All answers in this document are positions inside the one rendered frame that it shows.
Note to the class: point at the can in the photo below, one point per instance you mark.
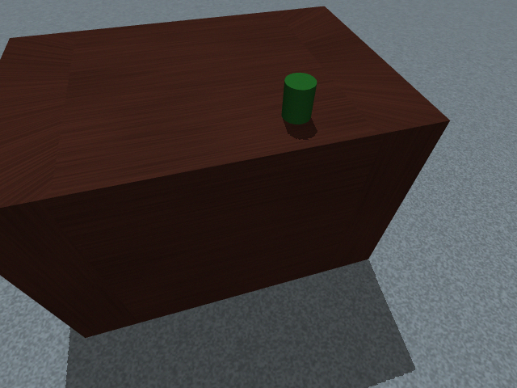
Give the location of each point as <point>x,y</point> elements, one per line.
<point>299,92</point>

